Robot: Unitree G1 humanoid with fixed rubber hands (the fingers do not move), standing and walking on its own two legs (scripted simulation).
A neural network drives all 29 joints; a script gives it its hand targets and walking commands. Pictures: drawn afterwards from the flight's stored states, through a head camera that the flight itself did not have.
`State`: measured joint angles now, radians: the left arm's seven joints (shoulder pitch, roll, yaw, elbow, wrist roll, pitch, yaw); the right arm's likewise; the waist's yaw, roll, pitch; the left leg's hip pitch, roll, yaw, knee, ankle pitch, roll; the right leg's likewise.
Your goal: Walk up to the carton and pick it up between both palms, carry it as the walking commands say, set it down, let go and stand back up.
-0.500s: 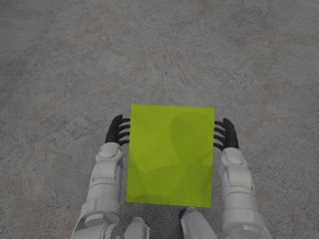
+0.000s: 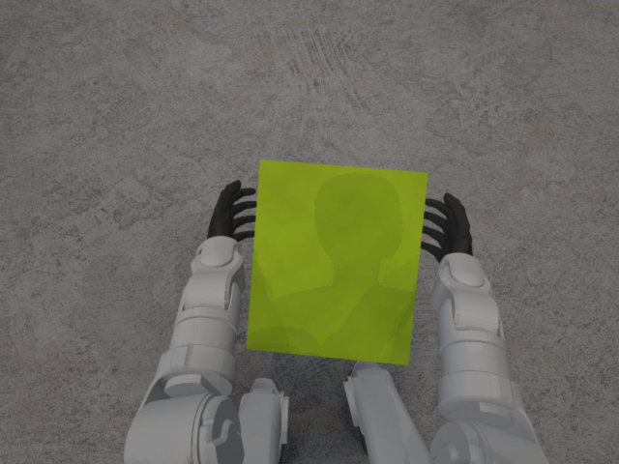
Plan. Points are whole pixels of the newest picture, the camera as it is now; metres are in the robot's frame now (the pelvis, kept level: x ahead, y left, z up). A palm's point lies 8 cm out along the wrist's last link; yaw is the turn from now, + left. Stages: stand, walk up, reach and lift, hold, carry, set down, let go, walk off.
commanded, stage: set down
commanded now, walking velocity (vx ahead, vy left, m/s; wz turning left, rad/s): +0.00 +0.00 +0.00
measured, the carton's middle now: (333, 253) +0.42 -0.06 -0.17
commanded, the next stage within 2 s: none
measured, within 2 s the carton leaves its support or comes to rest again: neither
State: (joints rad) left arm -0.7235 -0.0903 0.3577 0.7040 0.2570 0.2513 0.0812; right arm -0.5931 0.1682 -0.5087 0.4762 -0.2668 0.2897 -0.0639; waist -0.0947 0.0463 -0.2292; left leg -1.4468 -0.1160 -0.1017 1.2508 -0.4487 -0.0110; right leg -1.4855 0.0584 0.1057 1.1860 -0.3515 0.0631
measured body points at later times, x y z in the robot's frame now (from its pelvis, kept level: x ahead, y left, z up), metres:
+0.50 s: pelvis -0.02 +0.00 -0.07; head +0.22 -0.01 +0.31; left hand +0.46 +0.09 -0.16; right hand +0.40 -0.21 -0.16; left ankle +0.05 +0.11 -0.60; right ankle +0.09 -0.14 -0.60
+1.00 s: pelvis -0.04 -0.01 -0.14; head +0.25 -0.02 +0.20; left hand +0.48 +0.08 -0.25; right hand +0.42 -0.22 -0.25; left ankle +0.05 +0.11 -0.60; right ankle +0.09 -0.14 -0.60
